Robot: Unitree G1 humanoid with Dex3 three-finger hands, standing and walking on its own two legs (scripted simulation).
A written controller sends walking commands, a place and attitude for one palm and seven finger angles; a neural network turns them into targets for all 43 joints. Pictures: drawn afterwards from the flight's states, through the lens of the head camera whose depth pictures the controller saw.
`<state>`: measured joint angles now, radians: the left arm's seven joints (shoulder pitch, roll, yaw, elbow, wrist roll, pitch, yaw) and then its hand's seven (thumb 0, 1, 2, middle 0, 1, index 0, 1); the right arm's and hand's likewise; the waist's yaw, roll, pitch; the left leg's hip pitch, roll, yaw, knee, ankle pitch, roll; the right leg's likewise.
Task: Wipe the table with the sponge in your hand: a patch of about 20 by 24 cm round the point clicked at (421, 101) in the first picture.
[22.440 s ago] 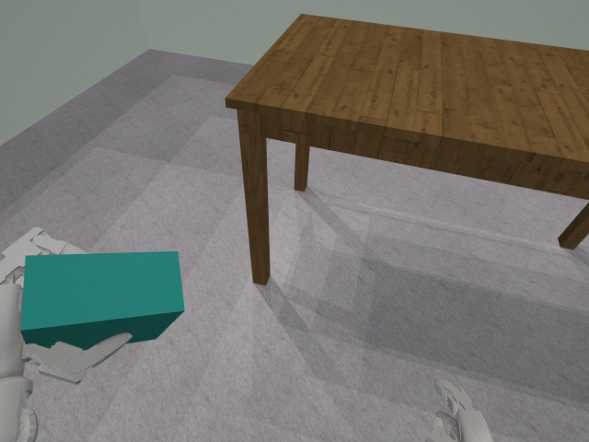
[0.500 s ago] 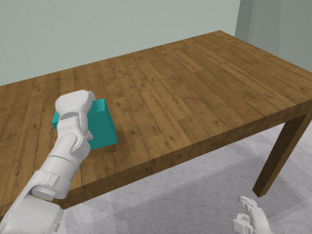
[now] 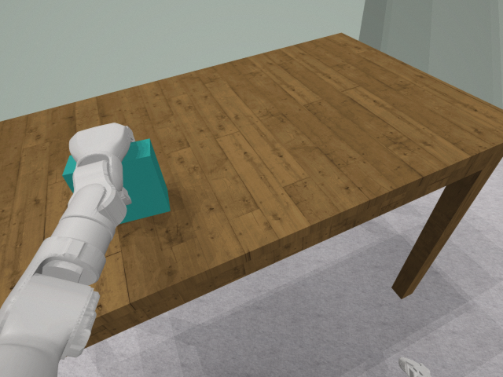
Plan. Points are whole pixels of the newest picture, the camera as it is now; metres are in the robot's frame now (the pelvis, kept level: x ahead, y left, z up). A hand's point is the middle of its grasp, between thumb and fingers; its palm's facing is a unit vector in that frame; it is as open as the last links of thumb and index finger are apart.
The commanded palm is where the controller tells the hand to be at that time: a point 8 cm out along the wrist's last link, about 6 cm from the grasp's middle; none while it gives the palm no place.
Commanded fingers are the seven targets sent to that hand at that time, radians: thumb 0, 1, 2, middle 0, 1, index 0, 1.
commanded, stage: wipe forward along the third lane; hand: left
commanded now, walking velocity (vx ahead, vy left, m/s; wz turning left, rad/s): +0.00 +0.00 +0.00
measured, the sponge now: (126, 193) +0.41 +0.25 +0.09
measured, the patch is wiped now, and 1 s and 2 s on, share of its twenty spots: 1.00 1.00 1.00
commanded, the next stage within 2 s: wipe back along the third lane in 0.10 s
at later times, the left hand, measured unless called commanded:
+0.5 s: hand (108, 168) +0.42 +0.27 +0.14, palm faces +0.09 -0.03 -1.00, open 10.2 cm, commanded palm +0.38 +0.26 +0.16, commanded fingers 0.00 0.10 1.30 -1.20 -1.60 -1.20 -1.60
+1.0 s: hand (106, 179) +0.39 +0.26 +0.15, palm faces +0.18 -0.08 -0.98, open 10.2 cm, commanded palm +0.33 +0.24 +0.17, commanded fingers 0.00 0.10 1.30 -1.20 -1.60 -1.20 -1.60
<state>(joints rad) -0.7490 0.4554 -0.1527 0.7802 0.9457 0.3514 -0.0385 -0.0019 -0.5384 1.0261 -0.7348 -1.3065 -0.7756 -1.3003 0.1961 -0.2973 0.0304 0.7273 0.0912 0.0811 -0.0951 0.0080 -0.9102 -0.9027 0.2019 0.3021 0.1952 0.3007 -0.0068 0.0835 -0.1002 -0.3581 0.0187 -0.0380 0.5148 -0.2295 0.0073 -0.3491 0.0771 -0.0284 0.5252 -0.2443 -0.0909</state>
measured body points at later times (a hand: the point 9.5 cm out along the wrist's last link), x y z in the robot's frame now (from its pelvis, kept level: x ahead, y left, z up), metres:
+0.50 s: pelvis +0.02 +0.05 +0.01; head +0.00 +0.02 +0.46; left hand +0.42 +0.26 +0.20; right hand +0.18 -0.19 -0.11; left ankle +0.02 +0.15 -0.73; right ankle +0.01 -0.06 -0.73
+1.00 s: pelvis +0.05 +0.06 +0.00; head +0.03 +0.03 +0.45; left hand +0.38 +0.26 +0.20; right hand +0.29 -0.13 -0.08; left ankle +0.03 +0.15 -0.73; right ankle +0.02 -0.06 -0.73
